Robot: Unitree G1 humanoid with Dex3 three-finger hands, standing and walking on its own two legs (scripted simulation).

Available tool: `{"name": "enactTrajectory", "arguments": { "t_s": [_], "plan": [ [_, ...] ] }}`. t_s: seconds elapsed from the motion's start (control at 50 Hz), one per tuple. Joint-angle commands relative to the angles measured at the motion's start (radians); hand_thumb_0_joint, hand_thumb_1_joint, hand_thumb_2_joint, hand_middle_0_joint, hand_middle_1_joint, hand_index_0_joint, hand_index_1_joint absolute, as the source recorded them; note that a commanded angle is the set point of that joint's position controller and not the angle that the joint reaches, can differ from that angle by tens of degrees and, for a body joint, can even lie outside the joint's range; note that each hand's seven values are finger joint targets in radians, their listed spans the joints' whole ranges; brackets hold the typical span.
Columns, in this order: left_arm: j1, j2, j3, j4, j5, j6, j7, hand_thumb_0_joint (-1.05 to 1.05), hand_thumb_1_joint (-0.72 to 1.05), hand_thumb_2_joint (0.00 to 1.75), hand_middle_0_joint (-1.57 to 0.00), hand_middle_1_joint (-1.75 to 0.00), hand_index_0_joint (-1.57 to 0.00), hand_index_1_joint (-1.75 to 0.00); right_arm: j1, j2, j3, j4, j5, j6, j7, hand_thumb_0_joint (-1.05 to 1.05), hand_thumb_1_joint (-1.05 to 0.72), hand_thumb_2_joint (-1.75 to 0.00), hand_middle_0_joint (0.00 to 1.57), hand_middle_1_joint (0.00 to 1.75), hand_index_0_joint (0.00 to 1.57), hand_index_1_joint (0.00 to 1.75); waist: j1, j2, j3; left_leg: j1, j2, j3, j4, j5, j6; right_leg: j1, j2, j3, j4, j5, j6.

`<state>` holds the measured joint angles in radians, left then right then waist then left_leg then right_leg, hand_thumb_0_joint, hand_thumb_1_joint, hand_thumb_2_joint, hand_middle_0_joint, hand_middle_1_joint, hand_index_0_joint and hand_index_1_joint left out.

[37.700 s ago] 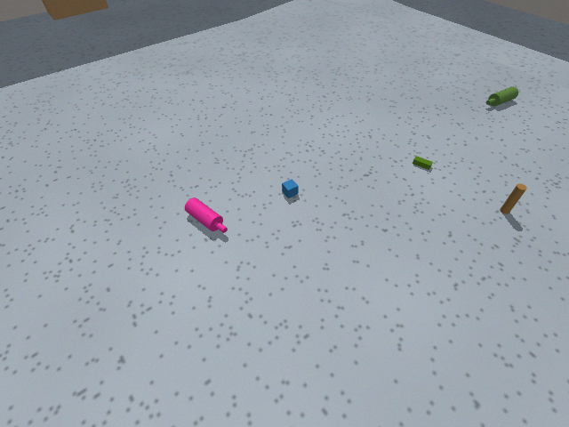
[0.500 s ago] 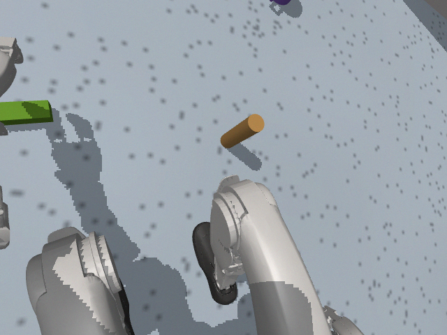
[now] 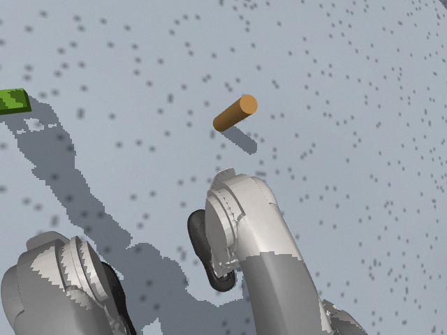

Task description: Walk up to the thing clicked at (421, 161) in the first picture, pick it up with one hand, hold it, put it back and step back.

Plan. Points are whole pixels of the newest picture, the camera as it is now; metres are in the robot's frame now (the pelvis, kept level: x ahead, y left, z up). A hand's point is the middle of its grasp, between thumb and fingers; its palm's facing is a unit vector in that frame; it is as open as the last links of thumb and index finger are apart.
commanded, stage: close in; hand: left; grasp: from above
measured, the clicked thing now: out of the picture +0.57 +0.24 -0.31
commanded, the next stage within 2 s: rest palm in 0.24 s
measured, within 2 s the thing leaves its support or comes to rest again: neither
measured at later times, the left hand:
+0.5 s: hand out of the picture +0.55 +0.24 -0.20, palm faces -0.51 -0.01 -0.86, open 13.7 cm
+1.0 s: hand out of the picture +0.56 +0.24 -0.24, palm faces -0.45 -0.03 -0.89, open 13.9 cm
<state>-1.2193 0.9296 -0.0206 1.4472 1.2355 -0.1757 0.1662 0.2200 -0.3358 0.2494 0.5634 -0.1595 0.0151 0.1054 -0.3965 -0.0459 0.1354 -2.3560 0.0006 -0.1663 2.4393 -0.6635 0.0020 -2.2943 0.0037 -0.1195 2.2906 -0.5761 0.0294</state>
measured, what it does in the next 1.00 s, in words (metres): stands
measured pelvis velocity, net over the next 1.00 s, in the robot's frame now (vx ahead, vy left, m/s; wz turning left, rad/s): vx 0.01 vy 0.01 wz -0.06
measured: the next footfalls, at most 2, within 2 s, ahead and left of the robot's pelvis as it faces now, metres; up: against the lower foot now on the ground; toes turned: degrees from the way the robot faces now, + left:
none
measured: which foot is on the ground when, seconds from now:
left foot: down 0.00-1.00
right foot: down 0.00-1.00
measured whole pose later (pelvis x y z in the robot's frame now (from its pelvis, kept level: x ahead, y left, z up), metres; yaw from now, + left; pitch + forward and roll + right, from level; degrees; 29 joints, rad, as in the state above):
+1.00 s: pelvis +0.01 +0.01 +0.00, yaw -4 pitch +33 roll -14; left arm -1.27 1.02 -0.01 1.65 1.33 -0.17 0.45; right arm 0.17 -0.35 0.34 0.56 -0.21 -0.11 0.12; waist -0.50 -0.09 0.17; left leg -2.37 0.01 -0.21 2.49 -0.71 0.01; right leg -2.29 0.02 -0.16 2.29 -0.60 0.05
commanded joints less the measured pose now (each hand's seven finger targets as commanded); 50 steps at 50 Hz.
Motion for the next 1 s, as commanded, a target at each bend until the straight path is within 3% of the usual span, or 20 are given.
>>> {"name": "enactTrajectory", "arguments": {
  "t_s": [0.0, 0.06, 0.1, 0.18, 0.24, 0.28, 0.32, 0.36, 0.4, 0.46, 0.5, 0.52, 0.62, 0.64, 0.76, 0.8, 0.84, 0.86, 0.88, 0.98],
  "plan": [
    [-0.485, 0.103, -0.057, -0.288, -0.002, -0.101, 0.059, 0.00, -0.47, 0.95, -0.11, -1.04, -0.13, -1.02, 0.256, -0.297, -0.113, 0.053, -0.014, 0.009, -0.030, 0.00, -0.92, -0.90, 0.20, 0.30, 0.20, 0.30, -0.099, 0.466, -0.776, 0.530, 0.000, 0.071, -0.212, 0.119, 0.002, 0.437, 0.044, -0.091, -0.249, 0.089, -0.076],
    [-0.520, 0.077, -0.083, -0.290, 0.031, -0.095, 0.105, 0.00, -0.46, 1.04, -0.11, -1.08, -0.13, -1.07, 0.252, -0.284, -0.114, 0.071, -0.017, 0.005, -0.024, 0.00, -0.91, -0.90, 0.20, 0.30, 0.20, 0.30, -0.089, 0.547, -0.821, 0.631, 0.004, 0.060, -0.242, 0.152, -0.008, 0.398, 0.044, -0.105, -0.221, 0.129, -0.076],
    [-0.508, 0.132, -0.050, -0.248, 0.062, -0.065, 0.146, 0.00, -0.46, 1.08, -0.11, -1.08, -0.12, -1.07, 0.251, -0.291, -0.119, 0.076, -0.013, 0.004, -0.020, 0.00, -0.91, -0.90, 0.20, 0.30, 0.20, 0.30, -0.071, 0.592, -0.827, 0.668, 0.004, 0.061, -0.253, 0.216, -0.009, 0.377, 0.041, -0.105, -0.207, 0.181, -0.077],
    [-0.426, 0.048, -0.085, -0.044, 0.102, -0.002, 0.192, 0.00, -0.43, 1.04, -0.10, -1.07, -0.12, -1.04, 0.238, -0.276, -0.102, 0.081, -0.011, -0.001, -0.005, 0.00, -0.90, -0.89, 0.20, 0.30, 0.20, 0.30, -0.114, 0.524, -0.695, 0.600, 0.009, 0.048, -0.248, 0.275, 0.000, 0.309, 0.042, -0.117, -0.188, 0.236, -0.072],
    [-0.394, 0.064, -0.079, 0.023, 0.097, 0.036, 0.198, 0.00, -0.44, 0.98, -0.09, -1.06, -0.12, -1.02, 0.226, -0.285, -0.094, 0.057, -0.005, -0.008, -0.001, 0.00, -0.90, -0.89, 0.20, 0.30, 0.20, 0.30, -0.113, 0.462, -0.633, 0.519, 0.003, 0.055, -0.251, 0.239, 0.012, 0.323, 0.039, -0.106, -0.202, 0.225, -0.069],
    [-0.395, 0.084, -0.070, 0.021, 0.089, 0.054, 0.189, 0.00, -0.46, 0.98, -0.08, -1.06, -0.11, -1.03, 0.223, -0.279, -0.085, 0.046, -0.003, -0.010, 0.004, 0.00, -0.90, -0.90, 0.20, 0.30, 0.20, 0.30, -0.106, 0.468, -0.685, 0.530, 0.004, 0.061, -0.257, 0.248, 0.016, 0.379, 0.046, -0.098, -0.199, 0.237, -0.068],
    [-0.401, 0.147, -0.021, -0.001, 0.080, 0.062, 0.188, 0.00, -0.46, 0.95, -0.07, -1.06, -0.11, -1.03, 0.223, -0.294, -0.084, 0.028, 0.000, -0.008, 0.002, 0.00, -0.90, -0.90, 0.20, 0.30, 0.20, 0.30, -0.098, 0.468, -0.706, 0.529, 0.006, 0.054, -0.263, 0.252, 0.012, 0.390, 0.043, -0.100, -0.196, 0.224, -0.073],
    [-0.387, 0.142, -0.004, 0.019, 0.068, 0.064, 0.174, 0.00, -0.50, 1.00, -0.07, -1.01, -0.08, -1.00, 0.227, -0.301, -0.080, 0.010, 0.000, -0.008, 0.003, 0.00, -0.90, -0.90, 0.20, 0.30, 0.20, 0.30, -0.114, 0.438, -0.690, 0.510, 0.007, 0.053, -0.254, 0.242, 0.015, 0.396, 0.040, -0.099, -0.201, 0.210, -0.073],
    [-0.370, 0.138, -0.002, 0.040, 0.059, 0.050, 0.168, 0.00, -0.52, 1.01, -0.07, -1.01, -0.07, -1.00, 0.216, -0.299, -0.063, -0.007, -0.005, -0.012, 0.003, 0.00, -0.90, -0.90, 0.20, 0.30, 0.20, 0.30, -0.132, 0.388, -0.648, 0.436, 0.003, 0.058, -0.238, 0.195, 0.024, 0.415, 0.042, -0.097, -0.211, 0.174, -0.071],
    [-0.374, 0.194, 0.009, -0.002, 0.060, 0.014, 0.165, 0.00, -0.52, 1.04, -0.08, -1.01, -0.07, -1.02, 0.223, -0.311, -0.048, -0.015, -0.009, -0.019, -0.002, 0.00, -0.90, -0.90, 0.20, 0.30, 0.20, 0.30, -0.135, 0.391, -0.667, 0.437, 0.004, 0.057, -0.225, 0.177, 0.026, 0.450, 0.045, -0.096, -0.214, 0.157, -0.067],
    [-0.384, 0.226, 0.011, -0.039, 0.061, -0.015, 0.179, 0.00, -0.51, 1.01, -0.08, -1.03, -0.08, -1.02, 0.225, -0.310, -0.044, -0.010, -0.013, -0.025, -0.005, 0.00, -0.91, -0.90, 0.20, 0.30, 0.20, 0.30, -0.123, 0.431, -0.719, 0.481, 0.009, 0.058, -0.219, 0.177, 0.022, 0.478, 0.049, -0.096, -0.214, 0.164, -0.063],
    [-0.386, 0.223, 0.012, -0.034, 0.066, -0.027, 0.186, 0.00, -0.51, 1.00, -0.07, -1.02, -0.07, -1.01, 0.233, -0.319, -0.042, -0.012, -0.016, -0.031, -0.005, 0.00, -0.91, -0.90, 0.20, 0.30, 0.20, 0.30, -0.133, 0.440, -0.691, 0.475, 0.007, 0.055, -0.217, 0.164, 0.019, 0.454, 0.045, -0.101, -0.210, 0.148, -0.067],
    [-0.420, 0.265, 0.015, -0.103, 0.075, -0.071, 0.239, 0.00, -0.51, 1.01, -0.07, -1.01, -0.07, -1.00, 0.239, -0.326, -0.030, 0.002, -0.031, -0.054, -0.012, 0.00, -0.90, -0.90, 0.20, 0.30, 0.20, 0.30, -0.137, 0.527, -0.733, 0.558, 0.019, 0.044, -0.208, 0.186, 0.007, 0.449, 0.049, -0.115, -0.200, 0.172, -0.067],
    [-0.401, 0.243, -0.002, -0.074, 0.076, -0.068, 0.251, 0.00, -0.51, 0.99, -0.06, -1.00, -0.07, -0.99, 0.235, -0.315, -0.028, 0.010, -0.031, -0.060, -0.013, 0.00, -0.90, -0.90, 0.20, 0.30, 0.20, 0.30, -0.135, 0.531, -0.729, 0.554, 0.018, 0.047, -0.203, 0.177, 0.009, 0.454, 0.053, -0.112, -0.199, 0.175, -0.065],
    [-0.368, 0.260, 0.007, -0.011, 0.089, -0.044, 0.308, 0.00, -0.52, 1.03, -0.08, -0.97, -0.07, -0.98, 0.235, -0.316, -0.013, 0.045, -0.040, -0.090, -0.009, 0.00, -0.90, -0.90, 0.20, 0.30, 0.20, 0.30, -0.152, 0.499, -0.672, 0.493, 0.027, 0.045, -0.191, 0.199, 0.018, 0.477, 0.055, -0.111, -0.195, 0.225, -0.054],
    [-0.351, 0.240, -0.002, 0.041, 0.092, -0.026, 0.324, 0.00, -0.50, 1.03, -0.09, -0.98, -0.08, -0.99, 0.223, -0.315, -0.014, 0.050, -0.039, -0.095, -0.007, 0.00, -0.90, -0.90, 0.20, 0.30, 0.20, 0.30, -0.154, 0.484, -0.650, 0.475, 0.029, 0.042, -0.187, 0.202, 0.018, 0.462, 0.058, -0.116, -0.195, 0.232, -0.053],
    [-0.339, 0.242, 0.005, 0.070, 0.085, -0.010, 0.329, 0.00, -0.48, 1.02, -0.09, -0.99, -0.09, -0.99, 0.225, -0.324, -0.013, 0.059, -0.040, -0.102, -0.004, 0.00, -0.90, -0.90, 0.20, 0.30, 0.20, 0.30, -0.166, 0.476, -0.635, 0.469, 0.030, 0.036, -0.189, 0.212, 0.018, 0.457, 0.058, -0.120, -0.195, 0.242, -0.052],
    [-0.339, 0.223, -0.015, 0.093, 0.088, -0.002, 0.324, 0.00, -0.48, 0.98, -0.08, -0.99, -0.08, -0.98, 0.212, -0.325, -0.012, 0.045, -0.037, -0.108, 0.000, 0.00, -0.90, -0.90, 0.20, 0.30, 0.20, 0.30, -0.164, 0.482, -0.617, 0.454, 0.028, 0.037, -0.193, 0.200, 0.017, 0.446, 0.059, -0.121, -0.190, 0.227, -0.056],
    [-0.323, 0.253, 0.013, 0.097, 0.084, 0.006, 0.324, 0.00, -0.49, 0.98, -0.08, -0.99, -0.08, -0.98, 0.223, -0.332, -0.012, 0.059, -0.041, -0.108, 0.002, 0.00, -0.90, -0.90, 0.20, 0.30, 0.20, 0.30, -0.164, 0.475, -0.614, 0.465, 0.031, 0.034, -0.188, 0.216, 0.015, 0.439, 0.055, -0.124, -0.187, 0.238, -0.054],
    [-0.309, 0.264, 0.031, 0.087, 0.080, 0.016, 0.306, 0.00, -0.47, 0.96, -0.09, -0.98, -0.10, -0.97, 0.203, -0.336, 0.009, 0.036, -0.047, -0.110, 0.008, 0.00, -0.90, -0.90, 0.20, 0.30, 0.20, 0.30, -0.175, 0.467, -0.591, 0.483, 0.036, 0.016, -0.184, 0.247, 0.006, 0.421, 0.049, -0.134, -0.178, 0.237, -0.061]
  ]
}}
